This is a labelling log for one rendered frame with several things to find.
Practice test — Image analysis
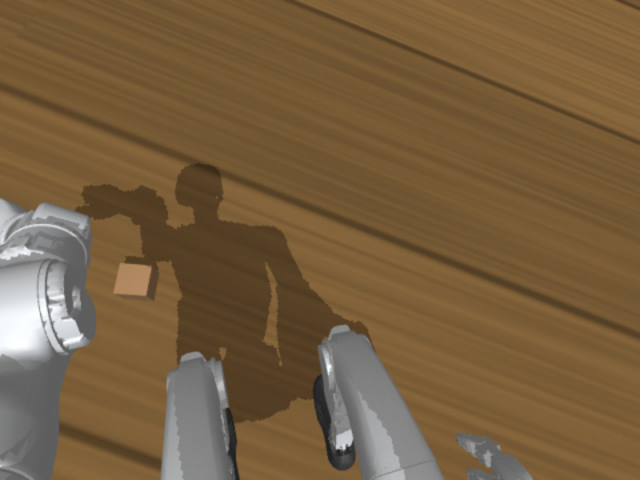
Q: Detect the left robot arm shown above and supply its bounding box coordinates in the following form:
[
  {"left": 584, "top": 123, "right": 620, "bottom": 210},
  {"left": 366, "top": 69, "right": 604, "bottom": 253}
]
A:
[{"left": 0, "top": 202, "right": 96, "bottom": 480}]

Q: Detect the left robot hand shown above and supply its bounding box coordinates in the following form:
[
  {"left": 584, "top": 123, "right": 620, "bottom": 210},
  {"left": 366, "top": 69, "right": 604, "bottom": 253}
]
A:
[{"left": 0, "top": 198, "right": 91, "bottom": 271}]

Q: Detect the right robot hand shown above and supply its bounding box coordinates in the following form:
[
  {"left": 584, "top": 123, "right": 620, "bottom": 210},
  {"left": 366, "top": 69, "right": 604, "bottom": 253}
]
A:
[{"left": 456, "top": 433, "right": 534, "bottom": 480}]

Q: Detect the cube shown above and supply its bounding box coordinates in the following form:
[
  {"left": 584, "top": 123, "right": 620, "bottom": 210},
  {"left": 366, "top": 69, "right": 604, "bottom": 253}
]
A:
[{"left": 113, "top": 263, "right": 159, "bottom": 301}]

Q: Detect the right robot foot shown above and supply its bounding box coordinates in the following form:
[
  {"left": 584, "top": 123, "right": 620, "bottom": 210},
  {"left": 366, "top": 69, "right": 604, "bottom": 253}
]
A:
[{"left": 313, "top": 374, "right": 356, "bottom": 471}]

